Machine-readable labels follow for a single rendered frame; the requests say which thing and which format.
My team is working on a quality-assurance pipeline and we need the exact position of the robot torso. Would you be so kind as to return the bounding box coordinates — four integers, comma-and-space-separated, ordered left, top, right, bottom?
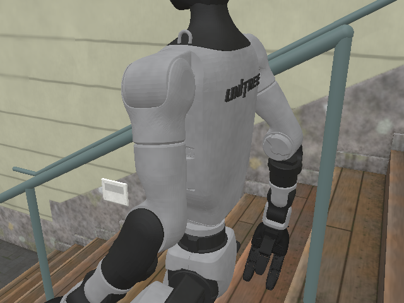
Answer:
158, 29, 260, 303

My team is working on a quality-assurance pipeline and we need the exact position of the robot right hand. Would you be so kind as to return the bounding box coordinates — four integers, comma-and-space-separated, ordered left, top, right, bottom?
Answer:
243, 222, 289, 290

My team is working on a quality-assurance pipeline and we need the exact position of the robot left upper arm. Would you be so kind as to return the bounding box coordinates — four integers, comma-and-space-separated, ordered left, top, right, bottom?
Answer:
121, 49, 196, 253

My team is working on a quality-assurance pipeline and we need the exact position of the robot left thigh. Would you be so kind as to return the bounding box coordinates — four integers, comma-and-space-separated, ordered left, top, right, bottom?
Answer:
130, 274, 205, 303

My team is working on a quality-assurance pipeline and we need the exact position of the robot right forearm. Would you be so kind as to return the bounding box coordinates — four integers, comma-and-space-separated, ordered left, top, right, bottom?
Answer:
262, 145, 303, 230

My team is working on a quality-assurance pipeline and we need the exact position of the robot left forearm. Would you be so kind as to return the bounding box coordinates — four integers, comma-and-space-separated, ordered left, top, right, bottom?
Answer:
60, 208, 164, 303

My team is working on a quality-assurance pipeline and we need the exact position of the robot right upper arm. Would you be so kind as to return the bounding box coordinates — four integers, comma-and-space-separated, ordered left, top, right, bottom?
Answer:
243, 33, 303, 161

